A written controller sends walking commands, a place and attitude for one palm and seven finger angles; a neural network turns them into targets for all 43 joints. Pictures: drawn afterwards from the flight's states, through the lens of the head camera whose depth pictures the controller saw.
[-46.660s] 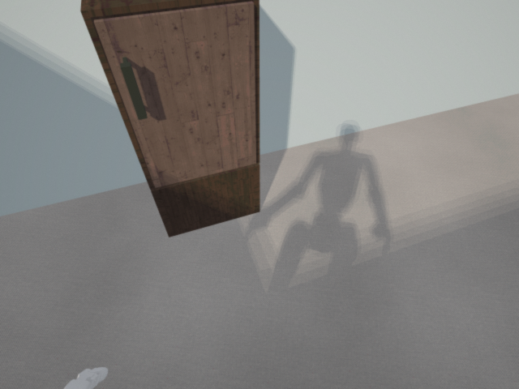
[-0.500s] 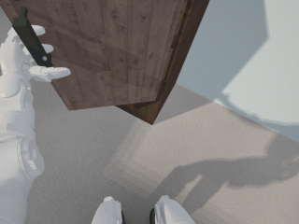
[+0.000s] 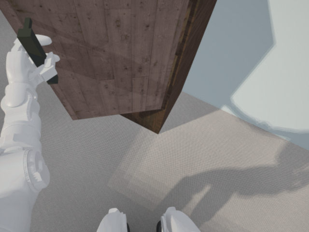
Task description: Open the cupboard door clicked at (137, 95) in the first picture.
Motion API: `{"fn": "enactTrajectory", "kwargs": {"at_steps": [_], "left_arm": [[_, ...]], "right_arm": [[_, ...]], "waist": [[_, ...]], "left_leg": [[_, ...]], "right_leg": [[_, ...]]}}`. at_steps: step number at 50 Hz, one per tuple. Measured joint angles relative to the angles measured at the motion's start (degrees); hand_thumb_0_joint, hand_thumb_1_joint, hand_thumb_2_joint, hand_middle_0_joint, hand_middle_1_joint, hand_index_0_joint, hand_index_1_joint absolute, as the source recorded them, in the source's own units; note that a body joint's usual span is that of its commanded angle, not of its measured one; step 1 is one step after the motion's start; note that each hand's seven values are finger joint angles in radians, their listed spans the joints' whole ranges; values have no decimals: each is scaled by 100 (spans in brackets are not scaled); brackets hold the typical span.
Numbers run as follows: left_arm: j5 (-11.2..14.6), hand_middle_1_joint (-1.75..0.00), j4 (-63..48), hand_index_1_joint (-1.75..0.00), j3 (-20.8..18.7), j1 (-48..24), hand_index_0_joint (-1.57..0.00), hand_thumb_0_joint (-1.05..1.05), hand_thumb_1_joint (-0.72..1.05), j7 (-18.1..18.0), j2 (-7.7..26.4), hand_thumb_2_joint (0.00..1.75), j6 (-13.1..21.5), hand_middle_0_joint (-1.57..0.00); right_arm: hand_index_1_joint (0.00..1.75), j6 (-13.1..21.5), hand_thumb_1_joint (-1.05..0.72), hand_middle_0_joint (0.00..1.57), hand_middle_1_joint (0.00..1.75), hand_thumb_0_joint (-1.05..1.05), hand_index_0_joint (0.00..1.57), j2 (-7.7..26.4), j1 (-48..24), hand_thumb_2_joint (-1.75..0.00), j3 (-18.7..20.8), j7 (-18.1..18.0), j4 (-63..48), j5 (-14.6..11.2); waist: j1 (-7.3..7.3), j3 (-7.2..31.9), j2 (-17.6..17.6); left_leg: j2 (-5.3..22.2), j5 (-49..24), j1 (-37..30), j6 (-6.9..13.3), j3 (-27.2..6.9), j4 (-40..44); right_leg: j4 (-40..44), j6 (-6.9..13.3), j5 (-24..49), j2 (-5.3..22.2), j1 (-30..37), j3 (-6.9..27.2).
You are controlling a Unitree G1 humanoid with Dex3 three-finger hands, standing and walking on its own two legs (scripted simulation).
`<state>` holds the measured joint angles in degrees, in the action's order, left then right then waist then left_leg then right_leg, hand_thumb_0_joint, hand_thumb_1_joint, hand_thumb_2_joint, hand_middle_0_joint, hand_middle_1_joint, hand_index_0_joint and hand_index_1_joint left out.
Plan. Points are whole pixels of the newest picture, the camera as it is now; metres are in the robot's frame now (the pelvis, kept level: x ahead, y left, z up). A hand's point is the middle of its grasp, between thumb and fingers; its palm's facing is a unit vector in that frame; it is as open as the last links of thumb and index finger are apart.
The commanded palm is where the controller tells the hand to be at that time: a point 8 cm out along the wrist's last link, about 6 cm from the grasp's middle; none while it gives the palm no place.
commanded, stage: pull the door open along its arc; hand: left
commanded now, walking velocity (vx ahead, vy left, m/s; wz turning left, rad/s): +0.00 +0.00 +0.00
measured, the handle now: (41, 53) +0.55 +0.25 +0.08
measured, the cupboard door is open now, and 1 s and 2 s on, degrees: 38 70 80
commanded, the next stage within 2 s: open thumb and fingers to let go in 1.16 s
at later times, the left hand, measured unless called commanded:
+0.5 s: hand (54, 87) +0.45 +0.20 +0.08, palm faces +0.09 -1.00 +0.00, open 6.1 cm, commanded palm +0.39 +0.24 +0.08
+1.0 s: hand (94, 131) +0.33 +0.11 +0.08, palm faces +0.50 -0.86 +0.02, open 6.1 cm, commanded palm +0.27 +0.14 +0.08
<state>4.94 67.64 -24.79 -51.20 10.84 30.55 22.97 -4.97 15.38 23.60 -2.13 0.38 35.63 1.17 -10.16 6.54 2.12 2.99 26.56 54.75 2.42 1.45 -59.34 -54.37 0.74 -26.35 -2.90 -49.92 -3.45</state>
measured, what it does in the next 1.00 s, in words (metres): stands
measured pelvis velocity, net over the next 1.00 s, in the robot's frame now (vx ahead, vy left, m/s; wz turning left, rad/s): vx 0.01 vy -0.03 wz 0.06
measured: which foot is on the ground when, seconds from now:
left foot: down 0.00-1.00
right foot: down 0.00-1.00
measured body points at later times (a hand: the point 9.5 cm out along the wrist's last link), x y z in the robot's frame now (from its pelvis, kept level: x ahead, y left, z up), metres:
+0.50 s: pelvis +0.01 +0.00 +0.01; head +0.11 +0.01 +0.45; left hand +0.44 +0.25 +0.08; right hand +0.04 -0.27 -0.10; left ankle +0.01 +0.09 -0.67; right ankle -0.01 -0.12 -0.67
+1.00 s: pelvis +0.01 -0.03 +0.02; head +0.04 -0.04 +0.47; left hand +0.30 +0.15 +0.08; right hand +0.18 -0.24 -0.09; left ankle +0.01 +0.09 -0.67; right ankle -0.01 -0.12 -0.67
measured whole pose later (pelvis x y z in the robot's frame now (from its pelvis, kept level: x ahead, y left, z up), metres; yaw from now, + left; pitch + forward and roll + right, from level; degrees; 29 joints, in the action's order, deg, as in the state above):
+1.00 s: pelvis +0.01 -0.03 +0.02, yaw +3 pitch +12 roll +0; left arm -1.5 16.0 1.1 -4.3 -30.6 -3.8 15.2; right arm -3.3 10.8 12.7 -0.5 2.2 31.7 3.5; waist -0.6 8.6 1.7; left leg 1.1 25.2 39.2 0.0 0.8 -52.9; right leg -52.3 2.9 -28.1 -1.3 -35.8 -4.1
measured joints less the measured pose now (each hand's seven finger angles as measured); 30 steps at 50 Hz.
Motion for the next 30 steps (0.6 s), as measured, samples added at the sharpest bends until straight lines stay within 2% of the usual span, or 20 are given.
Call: {"fn": "enactTrajectory", "kwargs": {"at_steps": [10, 17, 26, 27, 30], "left_arm": [[38, -135, -33, -135, -17, 39, -35, 1, 71, -6, -8, 82, 15, -35], [273, -135, -632, -135, 65, 676, -35, 1, 71, 35, -271, 78, 0, -35], [664, -135, -2259, -135, 522, 2276, -35, 1, 68, 11, -1001, 71, -137, -35], [702, -135, -2484, -135, 578, 2448, -35, 1, 67, -78, -1141, 71, -187, -35], [755, -135, -3182, -135, 756, 2900, -36, 2, 65, -839, -1731, 71, -283, -35]], "right_arm": [[30, 7, -91, 20, 30, 1, 20, 5, -31, -89, 10, -12, 2, -12], [30, -66, -91, 20, 30, 1, 20, -1, 29, -89, 67, 22, -62, -77], [30, -55, -91, 20, 30, 1, 20, -46, -68, -89, 152, 89, -291, -218], [30, -28, -91, 20, 30, 1, 20, -58, -103, -89, 170, 91, -314, -215], [30, 95, -91, 20, 30, 1, 20, -83, -275, -90, 211, 131, -354, -172]], "waist": [[23, -9, -12], [137, 66, -9], [395, 204, -15], [448, 219, -21], [583, 248, -12]], "left_leg": [[6, -10, -10, -22, 5, 11], [17, -8, -238, -30, 74, 162], [-19, -38, -831, -33, 159, 522], [-22, -41, -889, -35, 169, 554], [-47, -53, -1000, -42, 176, 611]], "right_leg": [[-23, 23, -6, -7, -11, 7], [91, 29, 1, -20, 172, 81], [390, 22, 21, 5, 715, 171], [415, 21, 23, 7, 766, 182], [448, 15, 20, 30, 870, 188]]}}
